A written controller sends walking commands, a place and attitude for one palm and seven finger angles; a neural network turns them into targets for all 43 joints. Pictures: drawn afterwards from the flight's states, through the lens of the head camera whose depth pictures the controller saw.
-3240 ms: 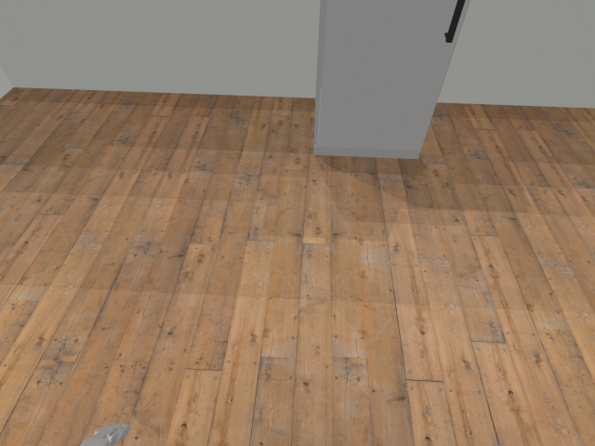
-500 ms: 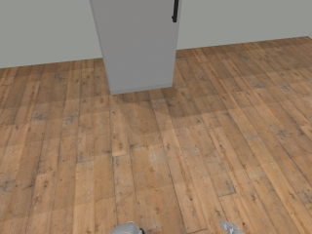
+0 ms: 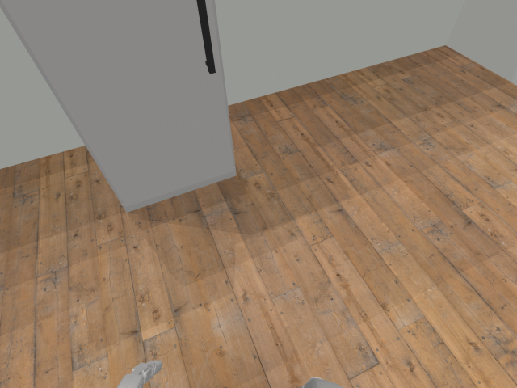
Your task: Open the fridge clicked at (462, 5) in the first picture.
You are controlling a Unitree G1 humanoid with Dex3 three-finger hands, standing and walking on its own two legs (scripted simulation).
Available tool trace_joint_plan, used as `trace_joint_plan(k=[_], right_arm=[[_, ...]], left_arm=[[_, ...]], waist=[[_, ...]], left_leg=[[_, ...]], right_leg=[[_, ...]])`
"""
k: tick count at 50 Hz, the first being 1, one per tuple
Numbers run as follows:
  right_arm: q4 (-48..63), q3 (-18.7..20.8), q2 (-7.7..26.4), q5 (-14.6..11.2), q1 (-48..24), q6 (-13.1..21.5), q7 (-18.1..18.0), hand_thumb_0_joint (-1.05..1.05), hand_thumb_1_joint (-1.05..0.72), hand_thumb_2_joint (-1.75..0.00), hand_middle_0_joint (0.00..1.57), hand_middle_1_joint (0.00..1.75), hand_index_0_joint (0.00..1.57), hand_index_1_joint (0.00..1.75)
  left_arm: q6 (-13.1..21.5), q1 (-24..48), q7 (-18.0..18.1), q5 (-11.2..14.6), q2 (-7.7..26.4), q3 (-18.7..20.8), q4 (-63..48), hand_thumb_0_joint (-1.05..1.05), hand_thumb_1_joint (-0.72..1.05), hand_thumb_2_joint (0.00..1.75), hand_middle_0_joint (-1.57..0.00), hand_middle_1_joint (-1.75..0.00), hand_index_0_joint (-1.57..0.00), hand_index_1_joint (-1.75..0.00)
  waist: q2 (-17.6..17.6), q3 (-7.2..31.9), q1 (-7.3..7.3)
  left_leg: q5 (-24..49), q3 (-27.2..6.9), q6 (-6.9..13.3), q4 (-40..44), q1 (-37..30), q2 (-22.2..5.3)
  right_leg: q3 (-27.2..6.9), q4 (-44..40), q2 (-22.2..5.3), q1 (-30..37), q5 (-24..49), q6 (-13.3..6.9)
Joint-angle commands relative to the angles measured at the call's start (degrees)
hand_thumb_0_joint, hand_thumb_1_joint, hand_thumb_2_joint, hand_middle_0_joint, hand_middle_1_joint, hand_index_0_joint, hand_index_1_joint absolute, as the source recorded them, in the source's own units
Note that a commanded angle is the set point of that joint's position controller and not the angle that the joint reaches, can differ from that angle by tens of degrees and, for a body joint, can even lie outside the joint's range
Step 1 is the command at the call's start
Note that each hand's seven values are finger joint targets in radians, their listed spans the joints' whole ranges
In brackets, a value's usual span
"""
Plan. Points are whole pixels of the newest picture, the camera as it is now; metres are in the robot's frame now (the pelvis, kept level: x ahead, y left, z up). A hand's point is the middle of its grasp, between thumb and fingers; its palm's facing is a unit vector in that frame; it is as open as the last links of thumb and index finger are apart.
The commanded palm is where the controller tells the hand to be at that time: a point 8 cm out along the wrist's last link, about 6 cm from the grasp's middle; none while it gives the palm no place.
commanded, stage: walk to a spot facing it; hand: right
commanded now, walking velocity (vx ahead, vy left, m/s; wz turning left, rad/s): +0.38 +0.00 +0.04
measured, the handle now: out of the picture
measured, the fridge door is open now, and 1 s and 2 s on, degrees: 0 0 0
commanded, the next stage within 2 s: turn to face it in 0.46 s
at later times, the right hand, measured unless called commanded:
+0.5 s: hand (327, 275) +0.35 -0.13 -0.14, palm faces -0.12 +0.96 -0.24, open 7.3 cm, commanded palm none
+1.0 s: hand (322, 277) +0.36 -0.13 -0.17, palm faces -0.09 +0.99 -0.15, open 7.3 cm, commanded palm none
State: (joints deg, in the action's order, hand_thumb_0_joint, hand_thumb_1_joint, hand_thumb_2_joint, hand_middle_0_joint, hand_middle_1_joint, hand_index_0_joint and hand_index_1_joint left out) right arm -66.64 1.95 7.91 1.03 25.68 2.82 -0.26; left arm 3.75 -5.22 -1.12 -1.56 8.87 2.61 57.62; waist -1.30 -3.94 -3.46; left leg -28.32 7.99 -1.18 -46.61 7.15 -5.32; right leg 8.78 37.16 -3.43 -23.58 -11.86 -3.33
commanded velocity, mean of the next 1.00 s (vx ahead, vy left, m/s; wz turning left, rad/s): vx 0.17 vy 0.00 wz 0.23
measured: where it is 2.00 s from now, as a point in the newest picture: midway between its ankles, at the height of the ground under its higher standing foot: (243, 318)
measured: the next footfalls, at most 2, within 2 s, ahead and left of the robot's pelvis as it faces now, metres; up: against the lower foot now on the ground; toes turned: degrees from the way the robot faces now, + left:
left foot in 0.50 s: +0.35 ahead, +0.16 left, +0.00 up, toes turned +14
right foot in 0.96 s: +0.40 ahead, -0.06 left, +0.00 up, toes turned +6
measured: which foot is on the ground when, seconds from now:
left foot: up 0.00-0.48, down 0.50-0.98, up 1.00-1.00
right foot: down 0.00-0.50, up 0.52-0.94, down 0.96-1.00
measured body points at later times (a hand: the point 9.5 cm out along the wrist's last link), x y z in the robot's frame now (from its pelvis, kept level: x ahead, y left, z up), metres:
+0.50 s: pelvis +0.21 +0.04 +0.00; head +0.23 +0.07 +0.45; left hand +0.08 +0.24 -0.16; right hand +0.36 -0.18 -0.13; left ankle +0.31 +0.15 -0.72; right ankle +0.08 -0.09 -0.72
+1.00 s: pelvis +0.32 +0.04 +0.01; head +0.34 +0.02 +0.46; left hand +0.38 +0.29 -0.12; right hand +0.36 -0.18 -0.15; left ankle +0.31 +0.15 -0.72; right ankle +0.36 -0.06 -0.72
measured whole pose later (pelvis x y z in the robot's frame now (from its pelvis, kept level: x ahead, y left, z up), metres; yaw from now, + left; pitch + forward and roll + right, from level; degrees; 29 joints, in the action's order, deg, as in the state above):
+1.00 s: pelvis +0.32 +0.04 +0.01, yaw +13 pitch +0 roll +1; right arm -61.8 3.9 8.8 0.7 16.3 -1.1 -0.5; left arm 0.8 -7.0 2.0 -0.6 9.0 2.1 58.2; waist -1.5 -1.8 -2.9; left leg -17.3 2.1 0.7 -32.3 16.2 0.9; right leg 6.3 31.3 -3.2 -15.6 -15.3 0.6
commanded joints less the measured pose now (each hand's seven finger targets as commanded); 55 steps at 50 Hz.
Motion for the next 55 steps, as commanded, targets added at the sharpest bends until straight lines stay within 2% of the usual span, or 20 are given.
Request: trace_joint_plan(k=[1, 3, 6, 12, 17, 20, 22, 23, 24, 25, 26, 27, 29, 33, 42, 46, 47, 49, 50, 55], right_arm=[[7.04, 1.26, 5.63, -0.25, -7.1, 1.42, -0.13, 0.0, -0.9, -0.9, 0.2, 0.3, 0.2, 0.3], [5.58, 1.41, 4.72, 0.44, -5.94, 0.51, 0.49, 0.0, -0.9, -0.9, 0.2, 0.3, 0.2, 0.3], [5.6, 1.56, 1.94, 0.87, -3.68, -1.35, 0.51, 0.0, -0.9, -0.9, 0.2, 0.3, 0.2, 0.3], [9.66, 1.83, 3.27, 0.83, -12.69, -2.31, 1.49, 0.0, -0.9, -0.9, 0.2, 0.3, 0.2, 0.3], [12.79, 1.67, 3.78, 0.5, -21.27, -1.91, 1.72, 0.0, -0.9, -0.9, 0.2, 0.3, 0.2, 0.3], [13.22, 1.8, 4.21, 0.4, -21.79, -1.43, 1.77, 0.0, -0.9, -0.9, 0.2, 0.3, 0.2, 0.3], [11.62, 2.05, 5.4, 0.52, -15.72, -0.84, 1.64, 0.0, -0.9, -0.9, 0.2, 0.3, 0.2, 0.3], [9.1, 2.47, 7.1, 0.68, -8.18, -0.22, 1.4, 0.0, -0.9, -0.9, 0.2, 0.3, 0.2, 0.3], [6.44, 3.61, 11.17, 1.1, 0.46, 0.63, 0.9, 0.0, -0.9, -0.9, 0.2, 0.3, 0.2, 0.3], [5.2, 5.17, 17.73, 0.93, 5.67, 1.17, 0.18, 0.0, -0.9, -0.9, 0.2, 0.3, 0.2, 0.3], [5.13, 5.04, 19.16, -0.5, 5.68, 0.87, -0.08, 0.0, -0.9, -0.9, 0.2, 0.3, 0.2, 0.3], [6.26, 4.67, 17.03, -0.4, -0.29, 0.68, -0.27, 0.0, -0.9, -0.9, 0.2, 0.3, 0.2, 0.3], [8.31, 2.84, 11.36, -0.62, -8.58, 0.73, -0.57, 0.0, -0.9, -0.9, 0.2, 0.3, 0.2, 0.3], [7.85, 1.07, 7.08, 0.05, -12.46, 1.06, -0.93, 0.0, -0.9, -0.9, 0.2, 0.3, 0.2, 0.3], [7.74, 3.19, 10.4, 0.29, -8.52, -1.12, -0.66, 0.0, -0.9, -0.9, 0.2, 0.3, 0.2, 0.3], [8.21, 3.63, 10.36, -0.18, -10.3, -2.25, -0.9, 0.0, -0.9, -0.9, 0.2, 0.3, 0.2, 0.3], [8.63, 3.34, 8.93, -0.46, -10.43, -2.54, -0.87, 0.0, -0.9, -0.9, 0.2, 0.3, 0.2, 0.3], [10.01, 2.79, 5.3, -0.94, -9.09, -3.08, -0.42, 0.0, -0.9, -0.9, 0.2, 0.3, 0.2, 0.3], [10.26, 3.07, 6.59, -0.27, -10.34, -3.51, -0.52, 0.0, -0.9, -0.9, 0.2, 0.3, 0.2, 0.3], [8.9, 3.71, 6.22, 0.28, -8.67, -5.02, 0.04, 0.0, -0.9, -0.9, 0.2, 0.3, 0.2, 0.3]], left_arm=[[0.14, -18.18, 1.88, 0.58, 11.27, 2.58, 3.01, 0.0, 0.9, 0.9, -0.2, -0.3, -0.2, -0.3], [1.01, -13.64, 2.03, 0.35, 7.24, 1.35, 2.27, 0.0, 0.9, 0.9, -0.2, -0.3, -0.2, -0.3], [1.54, -13.43, 2.26, 0.43, 4.69, 1.05, 2.51, 0.0, 0.9, 0.9, -0.2, -0.3, -0.2, -0.3], [1.59, -15.96, 2.29, 0.55, 6.29, 1.38, 2.87, 0.0, 0.9, 0.9, -0.2, -0.3, -0.2, -0.3], [1.14, -20.3, 2.24, 0.04, 7.3, 1.5, 4.89, 0.0, 0.9, 0.9, -0.2, -0.3, -0.2, -0.3], [0.82, -20.91, 2.28, -0.32, 8.11, 1.45, 5.71, 0.0, 0.9, 0.9, -0.2, -0.3, -0.2, -0.3], [0.53, -20.3, 2.35, -0.15, 9.04, 1.47, 6.04, 0.0, 0.9, 0.9, -0.2, -0.3, -0.2, -0.3], [0.48, -19.74, 2.23, 0.12, 9.2, 1.4, 6.1, 0.0, 0.9, 0.9, -0.2, -0.3, -0.2, -0.3], [0.64, -19.36, 1.78, 0.73, 8.0, 1.16, 5.71, 0.0, 0.9, 0.9, -0.2, -0.3, -0.2, -0.3], [0.9, -23.01, 1.66, 1.35, 3.91, 0.45, 4.31, 0.0, 0.9, 0.9, -0.2, -0.3, -0.2, -0.3], [0.38, -19.62, 1.93, 1.4, 5.84, 0.55, 3.14, 0.0, 0.9, 0.9, -0.2, -0.3, -0.2, -0.3], [0.1, -18.97, 1.95, 1.51, 4.89, 1.02, 3.68, 0.0, 0.9, 0.9, -0.2, -0.3, -0.2, -0.3], [-0.87, -15.18, 1.82, 0.97, 3.53, 0.64, 3.84, 0.0, 0.9, 0.9, -0.2, -0.3, -0.2, -0.3], [-3.3, -20.82, 1.87, 0.31, 0.28, 0.15, 5.89, 0.0, 0.9, 0.9, -0.2, -0.3, -0.2, -0.3], [-3.41, -7.91, 2.4, 0.83, 3.13, 0.27, -0.14, 0.0, 0.9, 0.9, -0.2, -0.3, -0.2, -0.3], [-2.75, -8.91, 3.12, 1.22, 4.05, 0.28, -0.05, 0.0, 0.9, 0.9, -0.2, -0.3, -0.2, -0.3], [-2.31, -10.49, 3.4, 1.14, 5.65, 0.44, 0.53, 0.0, 0.9, 0.9, -0.2, -0.3, -0.2, -0.3], [-2.46, -11.06, 3.62, 0.41, 12.29, 1.42, -0.48, 0.0, 0.9, 0.9, -0.2, -0.3, -0.2, -0.3], [-3.05, -9.8, 3.82, -0.01, 11.53, 1.14, -0.86, 0.0, 0.9, 0.9, -0.2, -0.3, -0.2, -0.3], [-2.61, -5.29, 4.05, 0.23, 8.27, 0.46, -2.69, 0.0, 0.9, 0.9, -0.2, -0.3, -0.2, -0.3]], waist=[[6.88, 4.66, 8.74], [3.29, 0.86, 5.18], [6.49, 0.33, 2.88], [7.01, -2.74, 3.55], [7.64, -5.04, 5.87], [7.22, -5.41, 5.49], [6.71, -1.46, 2.48], [3.41, 2.68, -1.01], [-2.45, 8.74, -4.62], [-17.33, 16.32, -4.28], [-12.97, 16.43, -4.28], [-8.71, 12.28, -2.08], [-2.55, 3.13, 1.17], [-5.14, 1.32, 6.61], [-7.57, 5.73, 2.54], [-6.48, 6.08, 4.05], [-1.8, 7.07, 4.57], [18.56, 6.09, 4.25], [14.99, 2.97, 4.5], [9.56, 2.58, 2.23]], left_leg=[[3.36, -5.97, 1.46, -29.46, 30.75, -2.3], [8.36, -7.04, 0.64, -25.83, 26.47, -4.44], [12.74, -6.05, -0.2, -20.67, 24.16, -4.24], [19.84, -4.36, -1.26, -7.15, 29.82, -4.25], [19.45, -2.28, 0.25, 4.65, 28.57, -2.47], [17.21, -1.08, 1.97, 9.26, 23.73, -0.44], [16.13, 1.24, 3.37, 12.82, 14.34, 2.84], [19.14, 1.47, 4.03, 16.72, 3.53, 4.1], [22.49, -5.4, 5.82, 17.88, -10.68, -1.95], [31.85, -29.95, 12.36, 22.86, -24.17, -19.15], [35.98, -34.13, 14.93, 27.66, -21.02, -22.04], [26.71, -29.27, 14.83, 29.3, -14.53, -21.06], [27.59, -20.92, 11.48, 31.75, 1.76, -16.86], [36.51, -9.16, 9.28, 33.32, 14.01, -9.5], [37.78, -16.92, 11.11, 28.9, 4.12, -8.71], [36.66, -17.87, 8.17, 23.83, 7.15, -6.66], [32.73, -15.95, 5.85, 20.55, 10.25, -3.71], [0.45, -6.12, 0.03, 4.94, 19.31, 4.73], [-4.13, -7.56, -0.34, -3.57, 18.79, 4.23], [4.23, -7.84, -1.58, -15.81, 20.52, 2.67]], right_leg=[[-25.52, -22.08, -21.02, 25.14, 6.32, -8.51], [-17.56, -24.02, -17.47, 16.45, 8.26, -5.36], [-9.98, -26.54, -13.95, 12.72, 7.59, -4.57], [-5.98, -29.0, -12.57, 18.5, 8.89, -5.22], [-3.8, -26.89, -13.83, 23.03, 14.77, -4.72], [-2.79, -23.84, -14.62, 23.42, 18.88, -4.12], [-0.65, -15.05, -13.49, 24.11, 30.67, -3.09], [0.66, -5.35, -11.71, 21.31, 32.72, -1.51], [2.33, 8.73, -8.5, 11.96, 23.09, 0.76], [2.89, 27.66, 0.85, -4.28, -15.44, 3.86], [-5.66, 36.72, 0.99, -7.24, -22.18, 3.07], [-7.86, 39.9, -1.77, -7.93, -17.44, 2.73], [-8.61, 36.78, -5.32, -6.27, -10.25, 3.57], [-5.29, 23.19, -4.82, 2.55, -6.68, 6.09], [-4.37, 5.66, -1.54, 1.55, -8.19, 7.89], [-4.16, -9.46, -0.67, 12.71, -0.59, 7.3], [-5.23, -14.94, -3.16, 19.27, 4.15, 6.62], [-20.75, -19.81, -21.77, 20.87, 21.44, -2.12], [-19.97, -21.11, -22.28, 15.65, 20.52, -5.19], [-8.42, -19.82, -14.44, 14.35, 22.88, -3.46]])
